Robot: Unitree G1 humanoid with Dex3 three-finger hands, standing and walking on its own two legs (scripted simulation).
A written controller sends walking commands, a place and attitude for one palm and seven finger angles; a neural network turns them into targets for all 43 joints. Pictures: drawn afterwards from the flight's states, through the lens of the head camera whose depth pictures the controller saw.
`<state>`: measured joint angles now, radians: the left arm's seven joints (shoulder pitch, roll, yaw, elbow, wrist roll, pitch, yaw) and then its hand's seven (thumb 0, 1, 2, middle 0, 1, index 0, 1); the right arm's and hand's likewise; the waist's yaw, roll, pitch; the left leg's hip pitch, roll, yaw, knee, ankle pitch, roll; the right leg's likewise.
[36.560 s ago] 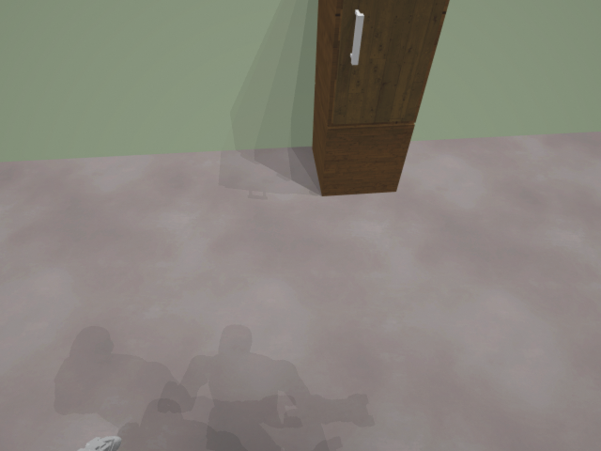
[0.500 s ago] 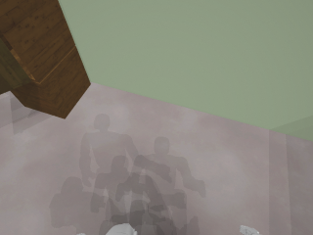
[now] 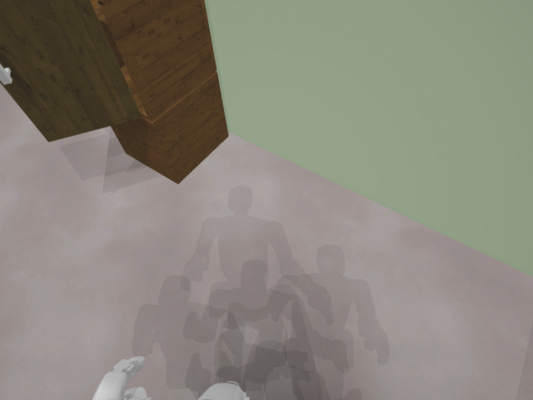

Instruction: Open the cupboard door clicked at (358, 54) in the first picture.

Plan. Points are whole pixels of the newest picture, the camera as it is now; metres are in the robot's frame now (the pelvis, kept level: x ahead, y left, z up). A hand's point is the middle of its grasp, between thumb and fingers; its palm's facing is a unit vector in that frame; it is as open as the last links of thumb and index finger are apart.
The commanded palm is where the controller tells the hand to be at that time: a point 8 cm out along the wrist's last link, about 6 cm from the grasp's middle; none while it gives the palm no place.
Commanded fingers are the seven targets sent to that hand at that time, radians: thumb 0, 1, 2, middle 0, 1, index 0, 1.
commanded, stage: turn to face it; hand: left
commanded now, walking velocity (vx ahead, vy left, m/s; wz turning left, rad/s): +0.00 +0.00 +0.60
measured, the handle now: out of the picture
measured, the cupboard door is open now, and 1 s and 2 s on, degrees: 55 55 55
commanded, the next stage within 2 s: take the last steps up to it in 0.56 s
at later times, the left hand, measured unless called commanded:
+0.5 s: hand out of the picture +0.03 +0.22 -0.16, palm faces +0.28 -0.92 -0.26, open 7.4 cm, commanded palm none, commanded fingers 0.00 0.90 0.90 -0.20 -0.30 -0.20 -0.30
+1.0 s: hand out of the picture -0.04 +0.18 -0.18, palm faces +0.47 -0.86 -0.20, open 7.3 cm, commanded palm none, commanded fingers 0.00 0.90 0.90 -0.20 -0.30 -0.20 -0.30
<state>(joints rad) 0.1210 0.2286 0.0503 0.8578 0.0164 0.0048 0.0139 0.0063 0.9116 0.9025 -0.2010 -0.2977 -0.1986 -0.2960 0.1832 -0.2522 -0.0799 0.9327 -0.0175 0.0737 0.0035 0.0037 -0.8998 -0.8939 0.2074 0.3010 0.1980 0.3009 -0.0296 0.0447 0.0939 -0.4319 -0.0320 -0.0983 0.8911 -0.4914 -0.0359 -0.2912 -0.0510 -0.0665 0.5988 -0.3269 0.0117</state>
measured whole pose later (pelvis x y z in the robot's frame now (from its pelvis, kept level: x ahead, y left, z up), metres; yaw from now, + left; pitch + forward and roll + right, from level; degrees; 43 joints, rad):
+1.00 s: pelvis +0.06 +0.01 +0.00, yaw +24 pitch +0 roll +1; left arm 0.32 0.22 0.07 1.05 0.02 0.01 -0.01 0.01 0.91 0.90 -0.20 -0.30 -0.20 -0.30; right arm 0.16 -0.20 -0.04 0.96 -0.03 0.00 0.01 0.00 -0.90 -0.89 0.20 0.30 0.19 0.30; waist 0.03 -0.06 0.06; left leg -0.27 -0.01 0.10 0.56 -0.28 0.04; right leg -0.27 -0.14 -0.14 0.78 -0.49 0.03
